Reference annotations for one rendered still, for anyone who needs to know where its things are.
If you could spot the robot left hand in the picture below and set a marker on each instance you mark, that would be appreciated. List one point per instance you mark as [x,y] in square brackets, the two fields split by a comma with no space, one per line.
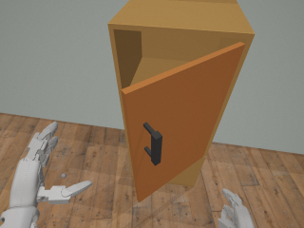
[25,189]

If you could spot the robot left forearm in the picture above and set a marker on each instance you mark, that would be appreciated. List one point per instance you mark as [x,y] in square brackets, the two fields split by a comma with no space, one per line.
[20,217]

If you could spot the handle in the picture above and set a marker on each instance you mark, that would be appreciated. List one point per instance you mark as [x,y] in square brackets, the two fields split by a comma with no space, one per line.
[156,145]

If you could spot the cupboard door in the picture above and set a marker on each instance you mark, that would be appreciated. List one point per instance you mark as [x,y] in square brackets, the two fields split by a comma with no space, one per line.
[183,104]

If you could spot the robot right hand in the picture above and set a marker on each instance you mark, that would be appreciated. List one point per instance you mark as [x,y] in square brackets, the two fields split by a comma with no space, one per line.
[240,216]

